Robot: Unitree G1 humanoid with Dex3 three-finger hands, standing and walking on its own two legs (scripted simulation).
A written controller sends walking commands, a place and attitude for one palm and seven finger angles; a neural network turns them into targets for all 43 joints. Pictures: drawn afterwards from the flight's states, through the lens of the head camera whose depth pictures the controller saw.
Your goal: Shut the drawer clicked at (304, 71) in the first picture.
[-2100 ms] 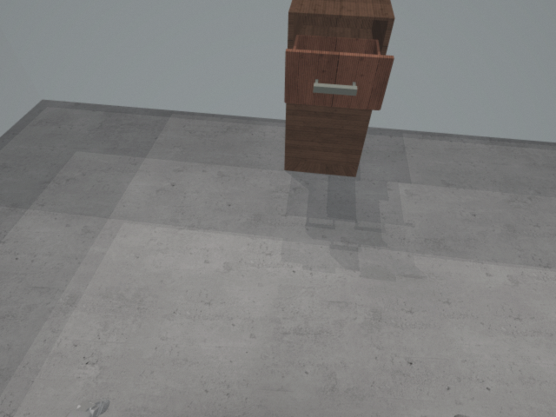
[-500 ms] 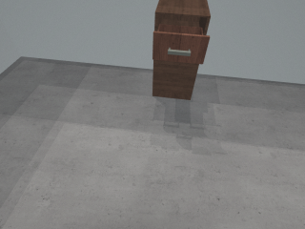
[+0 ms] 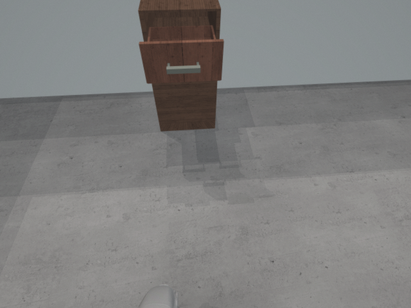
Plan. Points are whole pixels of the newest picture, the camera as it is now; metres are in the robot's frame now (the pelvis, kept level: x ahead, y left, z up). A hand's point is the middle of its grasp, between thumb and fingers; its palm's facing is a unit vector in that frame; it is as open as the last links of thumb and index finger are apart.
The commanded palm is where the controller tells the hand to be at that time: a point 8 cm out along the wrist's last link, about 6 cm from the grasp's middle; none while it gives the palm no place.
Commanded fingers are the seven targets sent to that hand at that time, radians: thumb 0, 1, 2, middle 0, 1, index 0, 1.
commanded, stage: walk to a spot facing it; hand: left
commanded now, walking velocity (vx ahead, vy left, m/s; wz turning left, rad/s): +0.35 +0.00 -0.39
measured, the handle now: (183, 67) +1.00 +0.18 -0.09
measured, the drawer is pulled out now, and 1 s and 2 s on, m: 0.29 0.29 0.29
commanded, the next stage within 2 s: turn to face it in 0.98 s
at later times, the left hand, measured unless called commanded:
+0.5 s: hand (116, 231) +0.31 +0.27 -0.17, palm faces -0.21 -0.96 -0.20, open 7.4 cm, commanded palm none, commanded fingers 0.00 0.90 0.90 -0.20 -0.30 -0.20 -0.30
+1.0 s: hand (204, 163) +0.56 +0.06 -0.17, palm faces -0.57 -0.80 -0.19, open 7.4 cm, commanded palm none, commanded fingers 0.00 0.90 0.90 -0.20 -0.30 -0.20 -0.30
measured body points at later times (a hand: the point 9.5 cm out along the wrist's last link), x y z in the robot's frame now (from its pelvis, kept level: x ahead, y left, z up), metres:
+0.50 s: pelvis +0.20 +0.08 +0.00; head +0.22 +0.11 +0.45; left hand +0.32 +0.32 -0.15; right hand +0.18 -0.17 -0.13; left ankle +0.23 +0.16 -0.74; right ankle +0.19 -0.06 -0.64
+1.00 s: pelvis +0.36 -0.02 -0.02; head +0.39 -0.04 +0.43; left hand +0.59 +0.10 -0.15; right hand +0.21 -0.20 -0.17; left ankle +0.39 +0.12 -0.65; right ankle +0.37 -0.11 -0.74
